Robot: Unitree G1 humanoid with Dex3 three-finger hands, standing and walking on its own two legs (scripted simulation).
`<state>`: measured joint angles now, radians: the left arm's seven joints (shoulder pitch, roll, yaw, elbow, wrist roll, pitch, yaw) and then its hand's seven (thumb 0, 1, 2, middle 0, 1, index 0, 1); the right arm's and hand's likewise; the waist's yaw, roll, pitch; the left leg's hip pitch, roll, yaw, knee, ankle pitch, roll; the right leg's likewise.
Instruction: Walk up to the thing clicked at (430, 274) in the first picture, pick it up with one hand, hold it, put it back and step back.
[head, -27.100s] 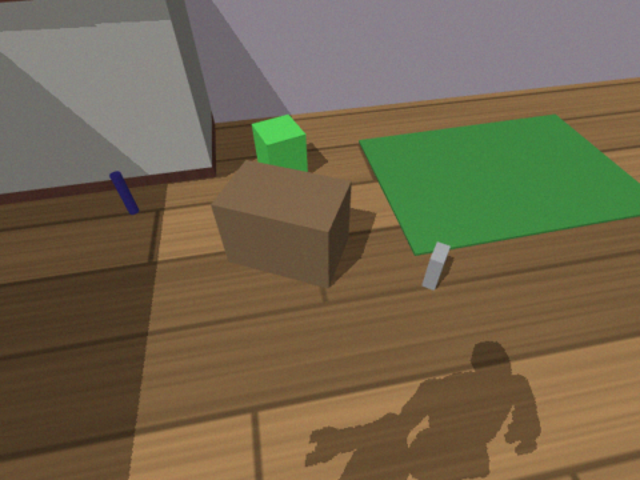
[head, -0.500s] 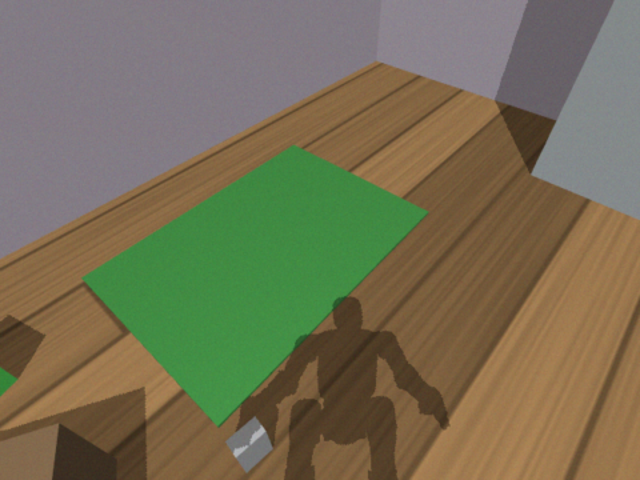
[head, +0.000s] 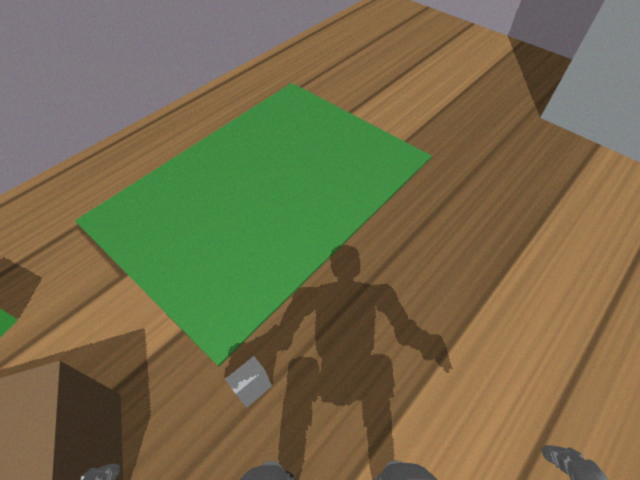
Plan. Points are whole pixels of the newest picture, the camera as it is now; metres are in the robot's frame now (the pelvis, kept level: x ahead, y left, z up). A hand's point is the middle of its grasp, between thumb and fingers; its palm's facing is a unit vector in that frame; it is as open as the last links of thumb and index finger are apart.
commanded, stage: step back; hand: left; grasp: from the side
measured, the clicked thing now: (250, 382) +0.42 +0.22 -0.67
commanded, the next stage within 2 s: none
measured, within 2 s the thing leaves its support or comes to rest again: neither
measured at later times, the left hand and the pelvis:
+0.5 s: hand out of the picture -0.03 +0.27 -0.14, palm faces +0.09 -0.90 -0.43, open 7.4 cm; pelvis -0.11 +0.00 +0.00, yaw +6 degrees
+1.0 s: hand out of the picture -0.20 +0.28 -0.15, palm faces -0.04 -0.91 -0.41, open 7.4 cm; pelvis -0.27 +0.01 -0.01, yaw -2 degrees
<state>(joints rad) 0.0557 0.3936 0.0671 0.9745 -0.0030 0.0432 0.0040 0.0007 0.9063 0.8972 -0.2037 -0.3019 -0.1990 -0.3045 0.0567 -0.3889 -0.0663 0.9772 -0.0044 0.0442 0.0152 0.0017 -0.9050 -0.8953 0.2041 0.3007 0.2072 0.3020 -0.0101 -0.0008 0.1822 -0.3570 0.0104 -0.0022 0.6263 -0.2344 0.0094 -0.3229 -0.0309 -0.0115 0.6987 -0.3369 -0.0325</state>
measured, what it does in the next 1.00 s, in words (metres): walks backwards: right foot, then left foot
